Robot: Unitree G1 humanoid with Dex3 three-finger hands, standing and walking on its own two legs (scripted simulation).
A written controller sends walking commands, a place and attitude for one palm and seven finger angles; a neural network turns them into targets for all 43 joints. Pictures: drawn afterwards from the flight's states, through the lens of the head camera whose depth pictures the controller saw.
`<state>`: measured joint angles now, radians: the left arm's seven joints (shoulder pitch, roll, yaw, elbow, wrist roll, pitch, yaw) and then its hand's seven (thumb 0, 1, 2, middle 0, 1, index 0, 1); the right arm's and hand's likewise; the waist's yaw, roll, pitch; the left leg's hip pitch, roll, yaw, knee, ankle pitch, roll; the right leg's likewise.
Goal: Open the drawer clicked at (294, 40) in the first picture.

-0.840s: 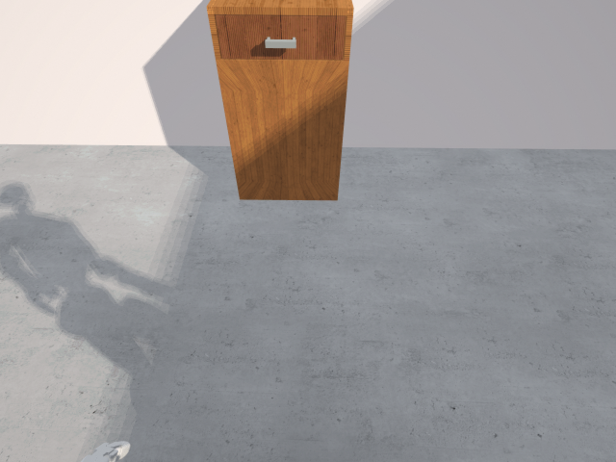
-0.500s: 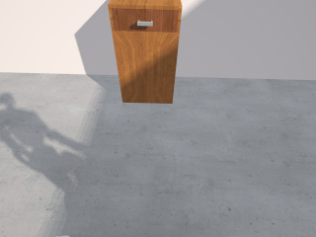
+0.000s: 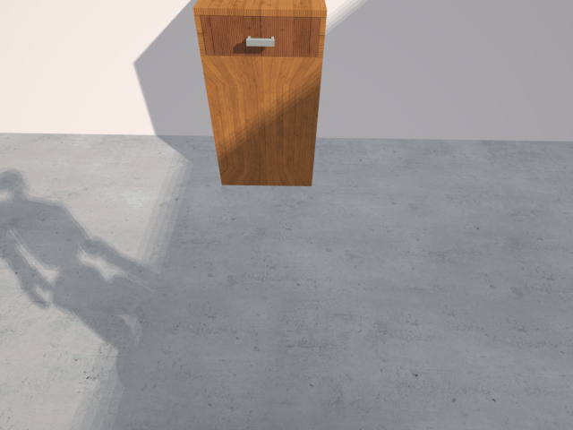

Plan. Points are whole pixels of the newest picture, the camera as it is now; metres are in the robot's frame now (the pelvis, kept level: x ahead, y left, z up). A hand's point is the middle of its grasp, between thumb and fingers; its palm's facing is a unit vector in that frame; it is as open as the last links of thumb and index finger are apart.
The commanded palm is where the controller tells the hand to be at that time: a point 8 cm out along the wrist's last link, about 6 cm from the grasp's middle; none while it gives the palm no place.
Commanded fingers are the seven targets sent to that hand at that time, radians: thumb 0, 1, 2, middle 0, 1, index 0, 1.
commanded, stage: look at it before walking up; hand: left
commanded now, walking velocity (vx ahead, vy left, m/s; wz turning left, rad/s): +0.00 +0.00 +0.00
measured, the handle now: (260, 40) +1.41 +0.17 -0.02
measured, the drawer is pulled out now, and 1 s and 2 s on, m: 0.00 0.00 0.00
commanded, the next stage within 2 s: walk to a spot facing it in 0.60 s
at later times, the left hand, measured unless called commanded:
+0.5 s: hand out of the picture +0.08 +0.24 -0.16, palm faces -0.03 -0.94 -0.33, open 7.4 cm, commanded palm none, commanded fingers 0.00 0.90 0.90 -0.20 -0.30 -0.20 -0.30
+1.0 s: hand out of the picture +0.04 +0.21 -0.19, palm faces -0.01 -0.98 -0.19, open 7.4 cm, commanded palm none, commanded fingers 0.00 0.90 0.90 -0.20 -0.30 -0.20 -0.30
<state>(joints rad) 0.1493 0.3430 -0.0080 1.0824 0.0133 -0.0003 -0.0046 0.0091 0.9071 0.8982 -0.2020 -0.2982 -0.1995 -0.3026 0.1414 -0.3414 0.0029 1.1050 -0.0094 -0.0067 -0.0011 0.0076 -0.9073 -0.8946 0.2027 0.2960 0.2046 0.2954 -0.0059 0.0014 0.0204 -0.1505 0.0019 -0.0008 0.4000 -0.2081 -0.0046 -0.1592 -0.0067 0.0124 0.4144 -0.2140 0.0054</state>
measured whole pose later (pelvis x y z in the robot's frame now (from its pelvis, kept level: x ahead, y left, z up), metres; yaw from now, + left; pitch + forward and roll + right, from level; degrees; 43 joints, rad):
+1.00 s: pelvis +0.05 +0.01 -0.01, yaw -2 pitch -1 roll -2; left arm 0.35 0.22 0.01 1.10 0.02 0.00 -0.02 0.01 0.91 0.90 -0.20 -0.30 -0.20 -0.30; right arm 0.29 -0.24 0.00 1.12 -0.02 -0.01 0.00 0.01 -0.91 -0.89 0.20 0.30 0.20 0.30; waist 0.01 0.00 -0.03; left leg -0.18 0.03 0.02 0.59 -0.39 0.01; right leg -0.16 0.02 0.04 0.53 -0.35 0.01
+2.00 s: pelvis +0.50 +0.00 -0.01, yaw -7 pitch -1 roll -2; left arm 0.40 0.16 0.05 1.15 0.02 -0.03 -0.01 0.01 0.91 0.90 -0.20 -0.30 -0.20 -0.30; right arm 0.17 -0.14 -0.03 1.01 -0.02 -0.09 -0.01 0.00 -0.92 -0.89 0.20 0.30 0.20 0.29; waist 0.03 -0.04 0.06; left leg -0.30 0.08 0.19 0.60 -0.27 0.06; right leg -0.34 -0.05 -0.07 1.18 -0.43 -0.01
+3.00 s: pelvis +0.69 -0.03 +0.00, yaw -1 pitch -1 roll +0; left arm 0.30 0.17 0.05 1.08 0.03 0.02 -0.01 0.01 0.91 0.90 -0.20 -0.30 -0.19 -0.30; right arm 0.35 -0.13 -0.04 1.07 -0.03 -0.03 -0.02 0.00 -0.91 -0.89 0.20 0.30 0.20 0.30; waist -0.02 0.00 0.02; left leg -0.12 0.02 0.09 0.39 -0.25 0.02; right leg -0.36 -0.08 -0.09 0.75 -0.38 0.03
